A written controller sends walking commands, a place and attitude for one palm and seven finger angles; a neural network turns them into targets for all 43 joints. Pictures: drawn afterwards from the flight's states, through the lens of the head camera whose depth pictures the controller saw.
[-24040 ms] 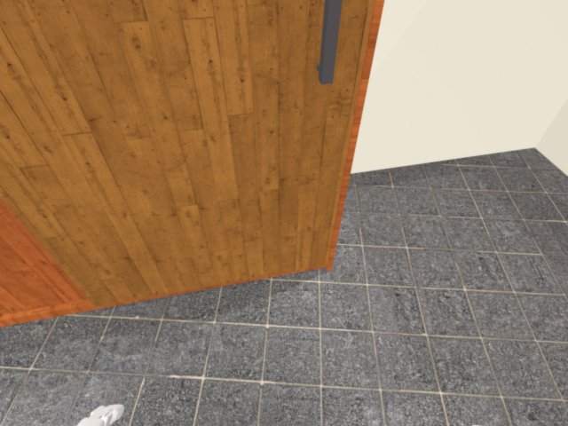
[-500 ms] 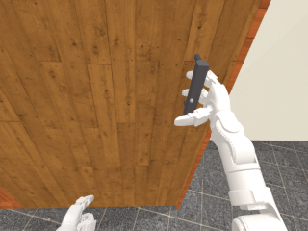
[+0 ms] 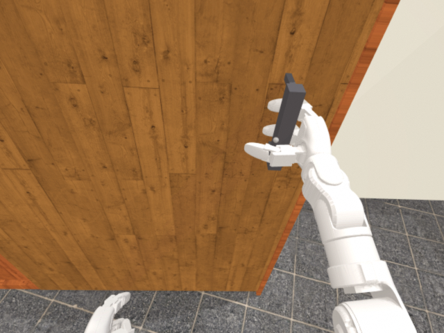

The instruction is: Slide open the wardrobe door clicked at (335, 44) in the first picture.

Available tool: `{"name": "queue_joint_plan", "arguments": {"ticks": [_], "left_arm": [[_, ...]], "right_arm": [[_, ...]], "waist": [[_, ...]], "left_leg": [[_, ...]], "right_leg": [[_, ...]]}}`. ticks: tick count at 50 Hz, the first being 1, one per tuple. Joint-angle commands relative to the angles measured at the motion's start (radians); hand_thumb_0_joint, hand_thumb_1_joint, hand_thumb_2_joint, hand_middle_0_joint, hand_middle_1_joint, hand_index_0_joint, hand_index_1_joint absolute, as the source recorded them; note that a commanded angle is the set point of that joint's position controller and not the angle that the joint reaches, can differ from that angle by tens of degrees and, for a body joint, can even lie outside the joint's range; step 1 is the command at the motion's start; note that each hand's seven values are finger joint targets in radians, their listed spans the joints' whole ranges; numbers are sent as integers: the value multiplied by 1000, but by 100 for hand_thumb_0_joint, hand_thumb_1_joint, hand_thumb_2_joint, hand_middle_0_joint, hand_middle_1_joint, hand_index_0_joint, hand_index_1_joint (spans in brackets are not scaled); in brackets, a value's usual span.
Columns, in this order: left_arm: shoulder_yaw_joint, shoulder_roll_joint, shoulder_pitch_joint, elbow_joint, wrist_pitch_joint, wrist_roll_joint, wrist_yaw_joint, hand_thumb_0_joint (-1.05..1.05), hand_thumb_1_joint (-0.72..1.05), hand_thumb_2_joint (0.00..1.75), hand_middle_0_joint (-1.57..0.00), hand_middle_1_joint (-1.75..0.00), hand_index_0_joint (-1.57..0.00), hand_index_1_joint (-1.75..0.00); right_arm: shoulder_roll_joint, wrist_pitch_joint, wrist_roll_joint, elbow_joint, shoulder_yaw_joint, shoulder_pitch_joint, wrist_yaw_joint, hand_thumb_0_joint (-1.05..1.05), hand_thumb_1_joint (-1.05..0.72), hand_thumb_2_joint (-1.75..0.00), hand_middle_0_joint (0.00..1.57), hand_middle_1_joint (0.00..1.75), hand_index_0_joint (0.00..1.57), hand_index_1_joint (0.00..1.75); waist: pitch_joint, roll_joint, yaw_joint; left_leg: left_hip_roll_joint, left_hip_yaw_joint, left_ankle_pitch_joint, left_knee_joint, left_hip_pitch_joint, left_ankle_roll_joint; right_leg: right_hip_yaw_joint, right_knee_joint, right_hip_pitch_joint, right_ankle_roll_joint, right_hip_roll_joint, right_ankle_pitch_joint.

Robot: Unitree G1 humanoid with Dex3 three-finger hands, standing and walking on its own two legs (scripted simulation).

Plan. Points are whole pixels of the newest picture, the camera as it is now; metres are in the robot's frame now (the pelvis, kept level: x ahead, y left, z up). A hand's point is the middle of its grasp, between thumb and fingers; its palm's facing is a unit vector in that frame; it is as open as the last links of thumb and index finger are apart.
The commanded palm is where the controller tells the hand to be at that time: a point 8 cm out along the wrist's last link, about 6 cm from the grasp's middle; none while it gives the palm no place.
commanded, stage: grip the handle and tug to test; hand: right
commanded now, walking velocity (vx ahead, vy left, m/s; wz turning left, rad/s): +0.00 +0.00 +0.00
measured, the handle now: (281, 123) +0.43 -0.06 +0.19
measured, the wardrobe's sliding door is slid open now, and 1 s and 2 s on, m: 0.00 0.00 0.04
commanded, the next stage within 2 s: tug the door sideways, standing still in 1.06 s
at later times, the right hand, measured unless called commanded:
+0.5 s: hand (272, 139) +0.39 -0.04 +0.19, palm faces -0.11 +0.99 -0.01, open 5.7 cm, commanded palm +0.36 -0.10 +0.19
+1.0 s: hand (271, 140) +0.38 -0.04 +0.19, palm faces -0.12 +0.99 -0.01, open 5.9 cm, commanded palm +0.33 -0.10 +0.19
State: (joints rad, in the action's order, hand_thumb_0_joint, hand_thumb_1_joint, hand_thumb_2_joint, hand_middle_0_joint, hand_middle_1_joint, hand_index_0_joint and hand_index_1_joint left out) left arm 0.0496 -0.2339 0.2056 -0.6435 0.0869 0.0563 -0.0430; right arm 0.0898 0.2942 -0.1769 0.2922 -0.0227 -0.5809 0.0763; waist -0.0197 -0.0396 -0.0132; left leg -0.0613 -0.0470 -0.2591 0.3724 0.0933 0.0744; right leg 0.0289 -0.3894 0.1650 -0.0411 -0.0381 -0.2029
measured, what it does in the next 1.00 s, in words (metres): stands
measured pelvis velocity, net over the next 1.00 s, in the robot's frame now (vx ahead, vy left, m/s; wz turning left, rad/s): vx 0.03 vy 0.02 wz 0.06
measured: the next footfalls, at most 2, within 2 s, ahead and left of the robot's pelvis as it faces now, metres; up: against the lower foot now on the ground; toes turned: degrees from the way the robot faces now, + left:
left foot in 1.86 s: +0.24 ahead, +0.17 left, +0.00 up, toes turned -1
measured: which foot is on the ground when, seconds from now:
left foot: down 0.00-1.00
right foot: down 0.00-1.00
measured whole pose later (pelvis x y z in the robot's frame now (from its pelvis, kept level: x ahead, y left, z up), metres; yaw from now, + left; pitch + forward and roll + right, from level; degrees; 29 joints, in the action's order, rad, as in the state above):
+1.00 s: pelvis +0.03 +0.02 +0.00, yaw +4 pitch +0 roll -2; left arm 0.06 -0.24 0.17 -0.54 0.17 0.05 0.00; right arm 0.12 0.37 -0.18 -0.05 0.05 -0.31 0.06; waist -0.08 -0.03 -0.04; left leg -0.08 0.01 -0.28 0.37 0.09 0.08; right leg 0.04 -0.38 0.14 -0.03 -0.03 -0.22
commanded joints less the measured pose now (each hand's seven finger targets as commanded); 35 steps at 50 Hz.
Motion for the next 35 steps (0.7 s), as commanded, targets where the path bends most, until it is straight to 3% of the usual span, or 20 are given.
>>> {"name": "queue_joint_plan", "arguments": {"ticks": [1,3,5,9,12,13,16,20,25,27,30,31,33,35], "left_arm": [[-35,-96,-128,159,-59,-7,-5,0,90,90,-20,-30,-20,-30],[-36,-103,-129,157,-51,-8,-3,0,90,90,-20,-30,-20,-30],[-35,-92,-139,164,-55,-7,0,0,90,90,-20,-30,-20,-30],[-37,-91,-138,169,-49,-9,10,0,90,90,-20,-30,-20,-30],[-33,-93,-148,169,-34,-9,10,0,90,90,-20,-30,-20,-30],[-35,-100,-144,168,-28,-11,7,0,90,90,-20,-30,-20,-30],[-31,-87,-165,190,-25,-11,12,0,90,90,-20,-30,-20,-30],[-27,-87,-172,186,-11,-10,10,0,90,90,-20,-30,-20,-30],[-29,-86,-170,193,-9,-11,8,0,90,90,-20,-30,-20,-30],[-30,-85,-172,197,-8,-12,11,0,90,90,-20,-30,-20,-30],[-30,-89,-174,204,-4,-14,12,0,90,90,-20,-30,-20,-30],[-28,-90,-178,204,-1,-12,12,0,90,90,-20,-30,-20,-30],[-30,-95,-178,209,1,-13,13,0,90,90,-20,-30,-20,-30],[-28,-89,-188,219,3,-11,15,0,90,90,-20,-30,-20,-30]], "right_arm": [[58,-81,-9,-249,26,-486,-4,0,-39,-68,40,133,40,133],[79,-71,-8,-234,48,-441,1,0,-48,-72,41,134,41,134],[30,-71,-4,-269,1,-477,1,0,-57,-76,42,135,42,135],[20,-68,5,-294,-13,-442,4,0,-76,-84,44,138,44,138],[49,-38,-3,-249,27,-392,7,0,-90,-90,45,140,45,140],[81,-35,-3,-247,59,-386,13,0,-90,-90,45,140,45,140],[54,-38,5,-312,28,-370,7,0,-90,-90,45,140,45,140],[61,-31,4,-299,26,-385,3,0,-90,-90,45,140,45,140],[67,-32,10,-334,29,-395,6,0,-90,-90,45,140,45,140],[48,-31,10,-338,15,-365,3,0,-90,-90,45,140,45,140],[87,-36,5,-367,50,-331,-3,0,-90,-90,45,140,45,140],[74,-32,2,-352,40,-311,-9,0,-90,-90,45,140,45,140],[105,-36,0,-374,68,-288,-12,0,-90,-90,45,140,45,140],[84,-32,-2,-398,50,-261,-20,0,-90,-90,45,140,45,140]], "waist": [[-303,118,0],[-297,134,14],[-286,110,1],[-300,76,9],[-271,136,17],[-274,152,23],[-290,114,26],[-254,101,17],[-295,88,20],[-309,101,21],[-334,128,30],[-310,135,29],[-312,143,38],[-309,125,37]], "left_leg": [[46,49,393,-27,4,-50],[47,46,403,-28,-13,-51],[49,46,413,-23,6,-49],[47,37,426,-9,8,-38],[52,45,447,-19,-5,-50],[53,46,448,-23,-21,-53],[59,50,484,-13,-34,-50],[60,53,457,-24,-19,-49],[61,55,477,-16,-36,-48],[64,53,524,-9,-48,-53],[70,56,576,-2,-84,-60],[72,57,582,-5,-80,-64],[73,59,599,-4,-92,-68],[76,60,608,-3,-91,-69]], "right_leg": [[-57,-11,-192,-17,26,281],[-54,-5,-182,-16,26,288],[-56,-14,-196,-18,25,300],[-62,-20,-217,-11,29,346],[-53,-18,-177,-12,25,311],[-52,-10,-170,-14,25,306],[-46,-15,-178,-15,23,328],[-45,-13,-167,-14,24,304],[-49,-16,-185,-14,23,321],[-48,-21,-186,-13,21,340],[-47,-19,-174,-15,18,350],[-43,-18,-161,-15,18,338],[-41,-16,-155,-16,17,337],[-38,-17,-155,-17,15,338]]}}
